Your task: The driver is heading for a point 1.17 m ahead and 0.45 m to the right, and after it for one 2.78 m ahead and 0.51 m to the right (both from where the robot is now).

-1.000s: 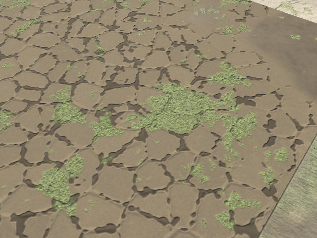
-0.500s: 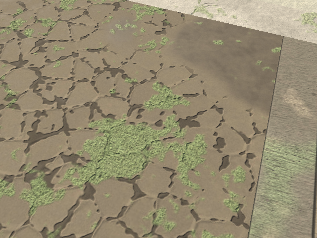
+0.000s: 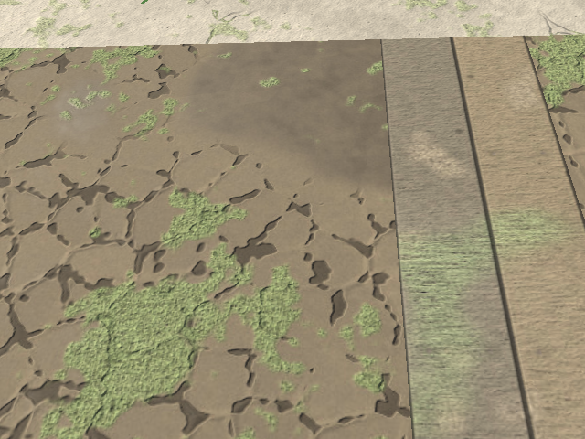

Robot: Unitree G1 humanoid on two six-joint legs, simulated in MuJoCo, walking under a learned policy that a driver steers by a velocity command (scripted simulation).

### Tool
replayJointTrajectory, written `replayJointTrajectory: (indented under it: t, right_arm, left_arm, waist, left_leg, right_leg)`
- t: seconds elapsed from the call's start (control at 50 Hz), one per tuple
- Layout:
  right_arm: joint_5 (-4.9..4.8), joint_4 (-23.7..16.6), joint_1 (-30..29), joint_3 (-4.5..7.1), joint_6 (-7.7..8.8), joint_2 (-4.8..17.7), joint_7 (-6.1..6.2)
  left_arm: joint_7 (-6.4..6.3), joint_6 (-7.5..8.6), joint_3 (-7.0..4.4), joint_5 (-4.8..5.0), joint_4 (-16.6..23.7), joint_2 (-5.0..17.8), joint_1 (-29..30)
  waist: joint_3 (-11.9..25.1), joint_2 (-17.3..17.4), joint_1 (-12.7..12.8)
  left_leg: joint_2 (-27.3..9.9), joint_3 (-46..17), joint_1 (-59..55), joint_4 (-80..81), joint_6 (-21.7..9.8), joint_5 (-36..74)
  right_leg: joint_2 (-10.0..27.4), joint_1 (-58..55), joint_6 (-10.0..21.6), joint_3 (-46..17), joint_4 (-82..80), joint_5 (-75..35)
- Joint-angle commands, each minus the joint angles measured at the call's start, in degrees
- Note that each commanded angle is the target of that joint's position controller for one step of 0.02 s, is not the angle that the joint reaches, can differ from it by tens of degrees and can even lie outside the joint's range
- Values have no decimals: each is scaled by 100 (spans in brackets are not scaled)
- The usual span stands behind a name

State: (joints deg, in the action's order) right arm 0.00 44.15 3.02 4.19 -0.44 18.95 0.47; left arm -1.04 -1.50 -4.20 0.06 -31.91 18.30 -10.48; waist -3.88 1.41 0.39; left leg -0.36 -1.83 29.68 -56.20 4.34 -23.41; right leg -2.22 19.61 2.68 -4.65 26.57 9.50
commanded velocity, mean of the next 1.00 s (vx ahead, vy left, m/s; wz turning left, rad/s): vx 0.09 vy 0.00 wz -0.53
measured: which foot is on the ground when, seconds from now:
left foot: up 0.00-0.18, down 0.20-0.60, up 0.62-1.00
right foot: down 0.00-0.20, up 0.22-0.60, down 0.62-1.00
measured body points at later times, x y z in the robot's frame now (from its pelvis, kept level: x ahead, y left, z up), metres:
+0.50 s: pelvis +0.00 +0.03 +0.00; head +0.05 +0.02 +0.45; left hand +0.24 +0.25 -0.09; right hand +0.05 -0.28 -0.10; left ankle +0.04 +0.15 -0.74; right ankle -0.04 -0.11 -0.69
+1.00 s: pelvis +0.05 -0.04 +0.00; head +0.06 -0.05 +0.45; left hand +0.28 +0.16 -0.09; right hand +0.06 -0.36 -0.09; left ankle +0.19 +0.05 -0.72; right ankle -0.04 -0.10 -0.74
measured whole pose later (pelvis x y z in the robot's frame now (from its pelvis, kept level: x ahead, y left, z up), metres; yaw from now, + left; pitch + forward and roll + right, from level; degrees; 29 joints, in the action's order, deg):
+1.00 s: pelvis +0.05 -0.04 +0.00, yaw -31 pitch +2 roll +1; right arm -1.0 42.6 8.4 4.0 3.4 17.9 -1.9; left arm 0.0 2.1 -2.7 0.6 -38.3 16.4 -17.7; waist 0.7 1.0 2.5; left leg -1.7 -0.9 25.6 -35.0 1.3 -11.3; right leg -3.0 7.7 2.9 -6.2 21.2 15.1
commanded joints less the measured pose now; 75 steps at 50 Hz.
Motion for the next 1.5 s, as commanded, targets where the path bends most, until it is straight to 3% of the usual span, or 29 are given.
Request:
replayJointTrajectory:
  t: [0.02, 0.12, 0.18, 0.2, 0.22, 0.24, 0.26, 0.32, 0.44, 0.54, 0.58, 0.6, 0.62, 0.64, 0.66, 0.7, 0.74, 0.8, 0.88, 1.0, 1.08, 1.1, 1.12, 1.14, 1.16, 1.22, 1.3, 1.38, 1.5]
  right_arm:
    - [-6, -317, 98, 65, 35, 347, 9]
    - [-47, -410, 109, 105, 75, 424, -76]
    - [-15, -329, 566, 168, 149, 441, -127]
    - [67, -322, 774, 258, 145, 762, -96]
    - [164, -362, 619, 349, 83, 1271, -48]
    - [278, -448, 607, 310, 121, 1066, -42]
    - [234, -575, 273, 214, 144, 766, 5]
    - [27, -649, -31, 126, 104, 461, 118]
    - [60, -561, 525, 247, -50, 776, 169]
    - [-92, -537, 452, 343, -52, 1011, 49]
    - [-211, -510, 340, 334, -32, 960, 37]
    - [-201, -388, 625, 279, -5, 740, 16]
    - [34, -458, 737, 174, 10, 392, -13]
    - [181, -840, 286, 100, 35, 272, 43]
    - [82, -866, -34, 195, 34, 565, 86]
    - [-19, -734, 206, 266, 69, 662, 53]
    - [3, -688, 193, 288, 124, 696, 2]
    - [-37, -603, 224, 227, 267, 533, -89]
    - [-41, -626, -51, 113, 418, 325, -166]
    - [-141, -749, -184, 56, 559, 385, -267]
    - [-110, -508, 683, 92, 649, 446, -247]
    - [-85, -401, 1314, 153, 670, 630, -192]
    - [-2, -330, 1871, 278, 678, 1210, -157]
    - [-19, -189, 2334, 327, 660, 1279, -218]
    - [-73, -215, 2100, 190, 657, 886, -221]
    - [25, -368, 1532, 27, 602, 469, -167]
    - [-24, -333, 1523, 3, 611, 505, -113]
    - [-70, -151, 1776, 18, 541, 645, -45]
    - [-154, 135, 2218, 61, 409, 790, -13]
  left_arm:
    - [-74, 44, -325, 15, 411, 1030, 149]
    - [-23, -22, -322, 31, 404, 1022, 223]
    - [-45, -72, -287, 119, 426, 921, 412]
    - [-62, -74, -226, 92, 427, 695, 249]
    - [-64, -51, -162, 72, 508, 437, 9]
    - [-71, 13, -307, -2, 498, 933, -1]
    - [-50, 5, -421, 48, 355, 1202, -117]
    - [-59, -129, -382, 80, 127, 856, -236]
    - [44, -121, -164, 93, 441, 402, 398]
    - [150, -173, -205, 112, 420, 519, 196]
    - [178, -195, -259, 104, 289, 513, -167]
    - [133, -195, -338, 92, 204, 669, -402]
    - [48, -169, -498, 103, 240, 1248, -638]
    - [57, -72, -525, -78, 386, 1681, -579]
    - [114, 76, -447, -159, 338, 1339, -674]
    - [80, 200, -344, 61, 130, 989, -436]
    - [34, 214, -209, 106, 142, 763, -258]
    - [-15, 313, -145, -16, 91, 672, -300]
    - [-3, 413, -172, 9, -138, 830, -517]
    - [117, 440, -169, 87, -388, 926, -764]
    - [152, 401, -67, 69, -475, 668, -701]
    - [143, 420, 17, 27, -434, 430, -595]
    - [121, 499, 128, 24, -229, 48, -659]
    - [59, 583, 68, 100, -93, 357, -563]
    - [69, 626, -39, 195, -143, 708, -508]
    - [138, 662, -25, 72, -199, 541, -176]
    - [177, 614, 49, 17, -201, 235, -40]
    - [233, 687, 178, 26, -60, -43, 682]
    - [432, 760, 140, 115, 111, 112, 1352]
  waist:
    - [1199, -899, -48]
    - [1079, -1105, 25]
    - [1041, -1052, -260]
    - [1127, -529, -210]
    - [847, 1114, 109]
    - [800, 1329, -30]
    - [670, 875, 85]
    - [424, 624, 94]
    - [712, 864, -355]
    - [776, 993, -260]
    - [813, 852, 14]
    - [895, 461, 73]
    - [971, -963, 38]
    - [962, -1948, 103]
    - [1216, -1260, 421]
    - [941, -891, 118]
    - [667, -1038, 72]
    - [575, -1066, 75]
    - [367, -1040, 253]
    - [77, -846, 374]
    - [318, -699, -140]
    - [601, -485, -447]
    - [995, 828, -504]
    - [1109, 1525, -661]
    - [620, 933, -561]
    - [108, 391, -312]
    - [106, 373, -211]
    - [32, 297, -436]
    - [-124, 335, -471]
  left_leg:
    - [80, -155, -214, 735, 52, 216]
    - [247, -213, -711, 1686, -87, 242]
    - [193, -109, -1618, 3229, -336, 1241]
    - [-604, -733, -2256, 3565, -626, 1550]
    - [-1825, -2111, -2544, 3892, -1395, 2433]
    - [-2513, -2859, -2076, 4054, -2152, 2697]
    - [-2256, -2323, -1923, 3986, -2068, 2631]
    - [-1477, -1026, -2077, 3832, -1568, 2541]
    - [-1591, -301, -2830, 3794, -1714, 3076]
    - [-1786, 20, -2559, 3580, -1571, 3228]
    - [-1698, 286, -2313, 3096, -1250, 2952]
    - [-1488, 598, -1851, 2526, -884, 2412]
    - [-898, 1121, -518, 992, -325, 608]
    - [-86, 768, 870, -294, 13, -1577]
    - [-148, 8, 886, -1131, 4, -1567]
    - [-391, -172, 1073, -899, -192, -430]
    - [-352, -100, 1052, -594, -206, 382]
    - [-256, 26, 827, 222, -177, 1062]
    - [-190, 73, 328, 1572, -162, 1370]
    - [-167, 106, -137, 2322, -421, 1111]
    - [-13, 294, -1711, 2885, -680, 1295]
    - [-380, -165, -2581, 2987, -868, 1147]
    - [-1453, -1912, -3783, 3542, -1468, 358]
    - [-2173, -3825, -4142, 4278, -2131, -921]
    - [-2174, -3688, -3906, 4355, -2087, -1486]
    - [-1552, -2245, -3096, 4524, -1740, -102]
    - [-1181, -1142, -2618, 4816, -1717, 1777]
    - [-909, -380, -2428, 4831, -1534, 2662]
    - [-1361, -403, -3151, 4571, -1410, 3113]
  right_leg:
    - [1279, -1019, 1130, -1418, -427, -2062]
    - [1178, -795, 1033, -2084, -352, -1220]
    - [838, -485, 658, -2163, 9, -768]
    - [488, 66, 334, -1828, 602, 208]
    - [-494, 1309, -60, -587, 1791, 2129]
    - [-300, 1513, -338, -410, 3200, 2780]
    - [-100, 1478, -423, -505, 3864, 2375]
    - [24, 1738, -689, -262, 4440, 1520]
    - [401, 1392, -841, 328, 2756, 1413]
    - [356, 320, -568, 746, 1302, 1162]
    - [208, -440, -270, 911, 131, 329]
    - [164, -1196, -61, 711, -390, -310]
    - [1239, -2237, 367, -864, -618, -2165]
    - [2494, -2136, 1621, -2651, -573, -3056]
    - [2429, -1938, 1879, -2460, -669, -2810]
    - [1660, -1787, 1198, -1731, -906, 48]
    - [1429, -1488, 1038, -1760, -1292, 1569]
    - [1301, -1449, 986, -1564, -1567, 1548]
    - [1279, -1301, 945, -1331, -1569, 1154]
    - [1498, -1021, 1060, -1642, -1430, 1492]
    - [1179, -520, 790, -1446, -711, 970]
    - [864, -61, 544, -1120, 140, 610]
    - [88, 1205, 97, -201, 1996, 1032]
    - [-157, 2329, -160, -126, 3486, 2382]
    - [173, 2860, -113, -359, 4070, 2140]
    - [704, 2833, -82, -96, 3818, 865]
    - [792, 2458, -345, 208, 3060, 71]
    - [640, 1900, -436, 457, 1422, -1033]
    - [428, 1532, -127, 443, 303, -1138]
Keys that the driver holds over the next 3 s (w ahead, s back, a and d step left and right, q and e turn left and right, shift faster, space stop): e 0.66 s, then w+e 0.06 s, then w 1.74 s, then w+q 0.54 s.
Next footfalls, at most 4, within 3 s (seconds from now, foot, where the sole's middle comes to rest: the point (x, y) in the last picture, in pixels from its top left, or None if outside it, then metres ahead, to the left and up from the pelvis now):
0.20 left None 0.08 0.14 -0.78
0.62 right None -0.01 -0.12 -0.78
1.10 left None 0.23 0.02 -0.78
1.58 right None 0.40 -0.36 -0.78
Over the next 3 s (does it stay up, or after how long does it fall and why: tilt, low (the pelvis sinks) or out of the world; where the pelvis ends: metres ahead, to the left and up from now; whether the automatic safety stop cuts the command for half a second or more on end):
stays up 0.96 -0.58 0.00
